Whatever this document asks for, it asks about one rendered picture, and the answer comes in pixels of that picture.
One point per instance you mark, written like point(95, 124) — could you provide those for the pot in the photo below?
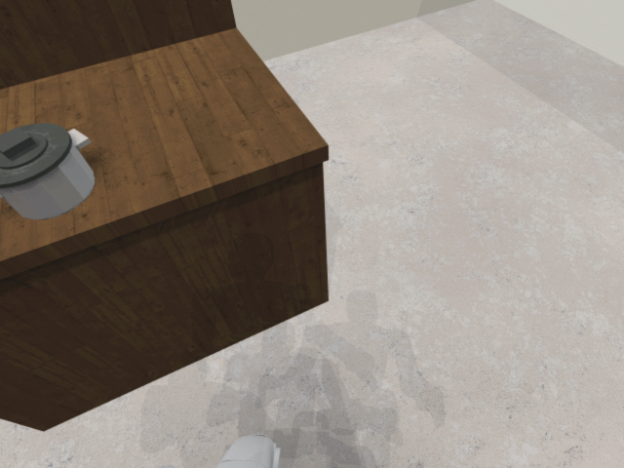
point(58, 192)

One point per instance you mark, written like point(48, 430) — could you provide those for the lid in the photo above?
point(52, 145)

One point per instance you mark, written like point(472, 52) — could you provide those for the left robot thigh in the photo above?
point(251, 452)

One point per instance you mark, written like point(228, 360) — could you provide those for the table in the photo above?
point(206, 224)

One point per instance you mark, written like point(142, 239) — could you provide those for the knob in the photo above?
point(14, 142)

